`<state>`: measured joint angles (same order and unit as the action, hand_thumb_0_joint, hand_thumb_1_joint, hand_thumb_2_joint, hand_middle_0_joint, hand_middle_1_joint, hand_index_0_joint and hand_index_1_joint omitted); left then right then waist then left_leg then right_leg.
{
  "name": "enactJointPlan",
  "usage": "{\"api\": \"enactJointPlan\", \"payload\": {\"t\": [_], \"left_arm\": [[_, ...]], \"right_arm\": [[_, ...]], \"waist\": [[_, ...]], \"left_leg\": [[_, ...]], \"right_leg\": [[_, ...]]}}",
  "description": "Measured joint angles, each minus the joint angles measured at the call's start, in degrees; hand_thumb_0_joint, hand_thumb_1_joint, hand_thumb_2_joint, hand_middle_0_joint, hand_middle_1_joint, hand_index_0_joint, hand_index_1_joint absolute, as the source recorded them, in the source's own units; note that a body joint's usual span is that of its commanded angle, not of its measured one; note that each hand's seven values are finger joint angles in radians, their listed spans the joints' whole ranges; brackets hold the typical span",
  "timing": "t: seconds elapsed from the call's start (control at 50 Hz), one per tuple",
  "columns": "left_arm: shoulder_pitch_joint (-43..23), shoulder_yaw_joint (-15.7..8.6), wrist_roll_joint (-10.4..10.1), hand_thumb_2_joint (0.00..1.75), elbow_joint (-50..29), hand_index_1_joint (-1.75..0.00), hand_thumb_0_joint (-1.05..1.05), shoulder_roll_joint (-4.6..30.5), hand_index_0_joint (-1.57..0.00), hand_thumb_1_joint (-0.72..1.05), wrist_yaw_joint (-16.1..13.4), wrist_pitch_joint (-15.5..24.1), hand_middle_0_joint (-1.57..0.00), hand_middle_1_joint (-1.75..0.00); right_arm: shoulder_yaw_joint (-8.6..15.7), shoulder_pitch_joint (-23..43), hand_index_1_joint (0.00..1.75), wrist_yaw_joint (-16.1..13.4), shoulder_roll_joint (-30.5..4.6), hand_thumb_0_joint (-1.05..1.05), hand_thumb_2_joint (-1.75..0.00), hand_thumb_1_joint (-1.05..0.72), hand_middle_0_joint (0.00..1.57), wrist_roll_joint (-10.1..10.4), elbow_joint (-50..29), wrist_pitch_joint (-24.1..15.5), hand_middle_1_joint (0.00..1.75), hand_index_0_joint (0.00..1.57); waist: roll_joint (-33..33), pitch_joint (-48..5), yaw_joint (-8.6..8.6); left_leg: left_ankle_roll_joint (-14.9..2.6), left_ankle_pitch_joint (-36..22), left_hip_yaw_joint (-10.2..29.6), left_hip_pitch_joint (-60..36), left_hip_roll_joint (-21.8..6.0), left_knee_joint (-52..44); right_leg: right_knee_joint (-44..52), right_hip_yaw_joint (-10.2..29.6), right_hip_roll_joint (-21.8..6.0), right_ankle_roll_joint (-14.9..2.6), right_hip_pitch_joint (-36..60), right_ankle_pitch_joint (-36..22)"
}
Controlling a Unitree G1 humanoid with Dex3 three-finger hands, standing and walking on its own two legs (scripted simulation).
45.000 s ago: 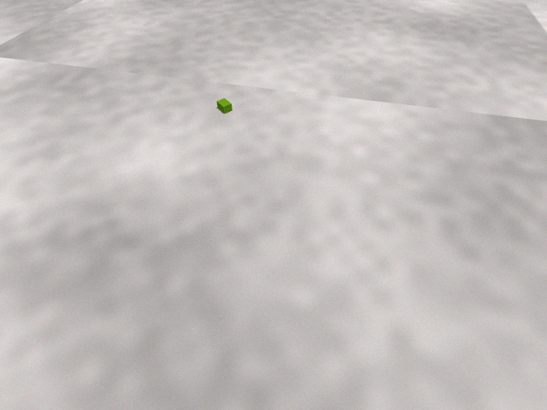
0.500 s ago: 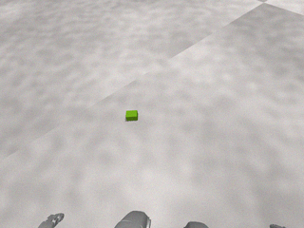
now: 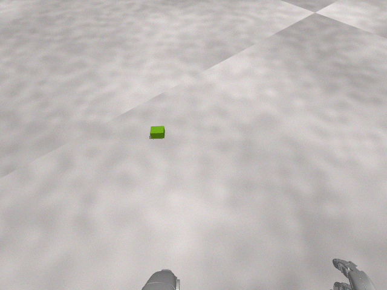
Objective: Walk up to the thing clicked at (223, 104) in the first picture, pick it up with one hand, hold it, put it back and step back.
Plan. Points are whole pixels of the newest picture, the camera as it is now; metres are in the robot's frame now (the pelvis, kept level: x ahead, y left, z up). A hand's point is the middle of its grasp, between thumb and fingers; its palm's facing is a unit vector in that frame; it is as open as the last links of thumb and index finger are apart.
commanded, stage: step back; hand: left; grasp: from above
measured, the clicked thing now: (157, 132) +1.11 +0.32 -0.73
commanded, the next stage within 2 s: stand in 0.88 s
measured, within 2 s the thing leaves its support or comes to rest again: neither
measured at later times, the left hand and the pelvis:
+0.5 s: hand out of the picture +0.05 +0.29 -0.13, palm faces +0.03 -0.92 -0.40, open 7.4 cm; pelvis -0.01 +0.00 +0.01, yaw +2 degrees
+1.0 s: hand out of the picture +0.11 +0.28 -0.14, palm faces +0.09 -0.93 -0.36, open 7.4 cm; pelvis +0.04 +0.01 +0.01, yaw +4 degrees
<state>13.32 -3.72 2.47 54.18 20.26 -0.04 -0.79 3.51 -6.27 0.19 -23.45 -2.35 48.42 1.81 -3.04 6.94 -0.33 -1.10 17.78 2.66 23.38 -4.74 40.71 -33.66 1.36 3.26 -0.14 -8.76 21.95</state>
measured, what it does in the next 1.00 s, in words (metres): steps on the spot: left foot, then right foot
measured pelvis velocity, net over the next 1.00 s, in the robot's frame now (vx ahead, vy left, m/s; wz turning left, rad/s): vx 0.04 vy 0.01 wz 0.07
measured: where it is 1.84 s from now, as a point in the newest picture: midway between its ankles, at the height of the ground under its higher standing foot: outside the picture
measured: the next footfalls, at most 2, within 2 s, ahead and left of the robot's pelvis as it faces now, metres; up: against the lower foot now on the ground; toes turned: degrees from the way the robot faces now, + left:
left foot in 0.24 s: +0.05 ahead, +0.13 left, +0.00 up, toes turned +1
right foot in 0.54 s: +0.07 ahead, -0.12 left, +0.00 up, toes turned +3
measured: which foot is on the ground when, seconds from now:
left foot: up 0.00-0.22, down 0.24-0.56, up 0.58-0.80, down 0.82-1.00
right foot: down 0.00-0.30, up 0.32-0.52, down 0.54-1.00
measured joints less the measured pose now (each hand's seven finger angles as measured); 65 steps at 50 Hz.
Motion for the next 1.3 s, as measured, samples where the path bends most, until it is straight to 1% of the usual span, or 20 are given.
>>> {"api": "enactJointPlan", "payload": {"t": [0.04, 0.06, 0.14, 0.22, 0.24, 0.28, 0.3, 0.36, 0.4, 0.5, 0.56, 0.6, 0.64, 0.68, 0.78, 0.84, 0.88, 0.94, 0.98, 1.3], "left_arm": [[2.11, 0.32, 0.59, 0.9, 0.76, -0.3, 0.01, -0.2, -0.2, 0.91, 0.23, 0.28, -0.21, -0.3], [2.88, 0.34, 0.62, 0.9, 1.19, -0.3, 0.01, -0.21, -0.2, 0.9, 0.21, 0.34, -0.21, -0.3], [3.36, 0.28, 0.29, 0.9, 2.03, -0.3, 0.01, -0.57, -0.2, 0.9, 0.03, 1.2, -0.21, -0.3], [2.16, 0.12, 0.21, 0.9, 0.91, -0.3, 0.01, 0.33, -0.2, 0.9, 0.26, 1.92, -0.21, -0.3], [1.69, 0.08, 0.12, 0.9, 0.67, -0.3, 0.01, 0.76, -0.2, 0.9, 0.29, 1.81, -0.21, -0.3], [0.78, -0.06, -0.11, 0.9, 0.44, -0.3, 0.01, 1.99, -0.2, 0.9, 0.17, 1.32, -0.21, -0.3], [0.62, -0.06, -0.37, 0.9, 0.49, -0.3, 0.01, 2.36, -0.2, 0.9, 0.07, 1.09, -0.21, -0.3], [-0.17, 0.11, -0.89, 0.9, 1.56, -0.3, 0.01, 2.56, -0.2, 0.9, 0.06, 0.37, -0.21, -0.3], [-0.37, 0.03, -0.92, 0.9, 1.74, -0.3, 0.01, 3.04, -0.2, 0.91, 0.37, 0.47, -0.21, -0.3], [-1.21, -0.45, -1.1, 0.9, 2.23, -0.3, 0.01, 3.47, -0.2, 0.91, 0.85, 1.3, -0.21, -0.3], [-1.81, -0.49, -0.8, 0.9, 2.9, -0.3, 0.01, 2.36, -0.2, 0.91, 0.31, 2.3, -0.21, -0.3], [-1.93, -0.29, -0.15, 0.9, 3.09, -0.3, 0.01, 0.98, -0.2, 0.91, 0.03, 2.69, -0.21, -0.3], [-1.95, 0.15, 0.17, 0.9, 3.15, -0.3, 0.01, 0.2, -0.2, 0.91, 0.1, 2.56, -0.21, -0.3], [-2.15, 0.49, 0.03, 0.9, 3.2, -0.3, 0.01, -0.52, -0.2, 0.9, 0.05, 2.53, -0.21, -0.3], [-3.27, 0.94, -0.38, 0.9, 3.08, -0.3, 0.01, -1.05, -0.2, 0.9, -0.03, 3.15, -0.21, -0.3], [-4.62, 0.98, -1.1, 0.9, 3.06, -0.3, 0.01, -0.26, -0.2, 0.9, -0.26, 2.63, -0.21, -0.3], [-5.55, 0.85, -1.67, 0.9, 3.25, -0.3, 0.01, 0.32, -0.2, 0.9, -0.59, 1.95, -0.21, -0.3], [-6.51, 1.41, -2.54, 0.9, 4.06, -0.3, 0.01, 0.92, -0.2, 0.9, -0.68, 1.27, -0.21, -0.3], [-7.17, 1.63, -2.4, 0.9, 5.06, -0.3, 0.01, 1.19, -0.2, 0.91, -0.51, 1.32, -0.21, -0.3], [-9.67, 3.53, -1.85, 0.9, 9.83, -0.3, 0.01, -0.45, -0.2, 0.91, 0.23, 1.52, -0.21, -0.3]], "right_arm": [[0.02, -1.93, 0.3, -0.14, 0.47, 0.0, -0.9, -0.9, 0.21, 0.25, 1.53, 0.46, 0.3, 0.2], [-0.07, -2.68, 0.3, 0.07, 0.59, 0.0, -0.9, -0.9, 0.21, 0.48, 2.38, 0.53, 0.3, 0.2], [-0.16, -5.31, 0.3, 0.49, 0.1, 0.01, -0.9, -0.9, 0.21, 0.85, 4.65, -0.06, 0.3, 0.2], [-0.25, -6.88, 0.3, 0.98, 0.61, 0.01, -0.9, -0.9, 0.21, 0.46, 6.65, -0.44, 0.3, 0.2], [-0.21, -7.05, 0.3, 1.11, 0.98, 0.01, -0.9, -0.9, 0.21, 0.4, 7.11, -0.67, 0.3, 0.2], [-0.18, -6.58, 0.3, 1.23, 2.53, 0.01, -0.9, -0.9, 0.21, 0.29, 7.97, -1.36, 0.3, 0.2], [-0.17, -6.46, 0.3, 1.29, 3.16, 0.01, -0.9, -0.9, 0.21, 0.15, 7.96, -1.89, 0.3, 0.2], [-0.24, -6.82, 0.3, 1.71, 3.86, 0.01, -0.9, -0.9, 0.21, 0.03, 7.25, -2.88, 0.3, 0.2], [-0.38, -7.03, 0.3, 1.79, 4.26, 0.01, -0.9, -0.9, 0.21, -0.14, 6.99, -2.9, 0.3, 0.21], [-0.41, -7.28, 0.3, 1.74, 3.8, 0.01, -0.9, -0.9, 0.21, -0.18, 6.67, -2.84, 0.3, 0.21], [-0.35, -6.84, 0.3, 1.34, 2.43, 0.01, -0.9, -0.9, 0.21, 0.53, 7.01, -1.52, 0.3, 0.21], [-0.28, -6.79, 0.3, 0.59, 1.82, 0.01, -0.9, -0.9, 0.21, 0.93, 7.59, -0.68, 0.3, 0.2], [-0.29, -6.73, 0.3, 0.27, 1.81, 0.01, -0.9, -0.9, 0.21, 0.98, 8.25, -0.41, 0.3, 0.2], [-0.42, -6.58, 0.3, 0.32, 1.54, 0.01, -0.9, -0.9, 0.21, 1.1, 8.6, -0.73, 0.3, 0.2], [-0.7, -5.65, 0.3, 0.33, 1.13, 0.01, -0.9, -0.9, 0.21, 0.91, 9.32, -1.47, 0.3, 0.2], [-0.51, -4.59, 0.3, 0.11, 1.8, 0.01, -0.9, -0.91, 0.21, 0.66, 9.76, -2.32, 0.3, 0.2], [-0.47, -3.66, 0.3, 0.06, 2.8, 0.01, -0.9, -0.91, 0.21, 0.57, 10.16, -2.6, 0.3, 0.2], [-1.53, -2.52, 0.3, 0.33, 3.71, 0.01, -0.9, -0.9, 0.21, 0.94, 10.96, -2.98, 0.3, 0.2], [-2.07, -1.12, 0.3, 0.35, 4.33, 0.01, -0.9, -0.9, 0.21, 1.35, 11.5, -2.98, 0.3, 0.2], [-2.99, 4.19, 0.3, 0.27, 3.87, 0.0, -0.9, -0.9, 0.21, 2.0, 13.89, -3.03, 0.3, 0.2]], "waist": [[0.81, -2.68, -1.72], [1.36, -3.53, -2.45], [0.38, -4.57, -1.81], [-0.06, -3.96, -1.51], [0.3, -3.71, -1.38], [3.15, -2.27, -1.82], [4.22, -1.99, -2.0], [3.87, -2.48, -0.95], [4.04, -2.84, -0.55], [4.35, -3.16, 0.73], [2.46, -3.01, 0.62], [0.65, -3.56, 0.34], [0.86, -4.29, -0.68], [0.92, -4.38, -1.05], [0.88, -3.66, -1.28], [2.29, -2.22, -0.91], [3.91, -1.43, -1.31], [4.15, -1.89, -1.2], [4.33, -1.94, -1.19], [2.95, -3.35, -0.35]], "left_leg": [[0.58, 6.83, 1.8, 0.69, 3.09, 3.49], [0.79, 7.64, 2.12, 0.57, 4.27, 5.23], [1.21, 5.56, 3.28, -0.95, 5.61, 6.21], [1.43, 6.63, 1.02, -5.0, 4.84, -0.78], [1.33, 5.36, 0.18, -6.34, 4.95, -3.76], [1.07, -2.97, -1.4, -8.5, 6.74, -8.27], [0.89, -3.88, -2.22, -8.96, 7.29, -9.01], [-0.59, -2.83, -2.03, -8.77, 6.45, -8.74], [-0.95, -2.95, -2.09, -9.41, 5.77, -9.82], [0.61, -3.19, -1.66, -10.04, 4.91, -10.7], [1.8, -0.34, -0.85, -8.8, 3.39, -6.18], [1.2, 4.75, 2.16, -7.02, 3.93, -1.52], [1.18, 8.82, 2.12, -5.31, 5.4, 3.03], [1.16, 9.29, 1.76, -4.48, 5.91, 5.14], [1.11, 7.63, 0.46, -5.55, 4.36, 0.15], [1.42, -2.56, -1.3, -8.55, 4.49, -8.13], [1.61, -2.05, -2.3, -9.32, 5.4, -8.27], [1.51, -0.93, -2.05, -9.61, 4.86, -8.38], [1.68, -1.17, -2.12, -10.33, 4.35, -9.4], [1.91, -6.92, -2.18, -15.94, 3.88, -19.42]], "right_leg": [[-1.0, 1.23, -1.01, -0.81, -1.14, 0.18], [-0.99, 1.98, -1.68, -1.02, -1.33, 0.05], [0.93, 0.65, -3.05, -0.16, -0.92, -1.45], [0.25, -1.35, -3.81, 0.35, -1.76, -1.27], [-0.41, -1.79, -4.27, 0.56, -2.14, -0.92], [-2.65, -0.65, -6.34, 0.98, -2.78, 0.05], [-4.52, 0.28, -6.87, 0.36, -3.77, 0.07], [-12.85, 0.15, -5.29, -1.11, -7.78, 6.95], [-15.0, -0.29, -4.81, -1.52, -9.6, 7.83], [-7.48, -1.72, -5.12, -0.86, -9.56, 3.07], [0.65, -3.16, -3.7, -0.69, -6.51, -6.93], [0.29, -4.34, -2.71, -0.94, -6.14, -6.45], [0.09, -4.05, -3.18, -1.48, -6.04, -5.38], [0.83, -4.04, -3.79, -1.44, -5.36, -5.16], [1.03, -4.71, -4.79, -0.53, -4.67, -4.16], [-1.98, -4.86, -6.35, 0.44, -5.01, -1.94], [-4.03, -3.76, -7.35, 0.62, -5.58, -1.7], [-0.45, -2.04, -6.07, 0.97, -3.68, -2.13], [2.24, -1.85, -5.54, 1.74, -2.28, -3.01], [13.03, -2.0, -5.02, 1.62, 3.57, -9.53]]}}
